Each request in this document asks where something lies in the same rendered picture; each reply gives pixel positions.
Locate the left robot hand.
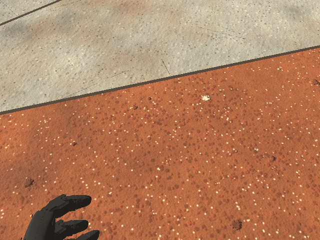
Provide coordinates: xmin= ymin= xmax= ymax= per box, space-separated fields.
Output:
xmin=20 ymin=194 xmax=100 ymax=240

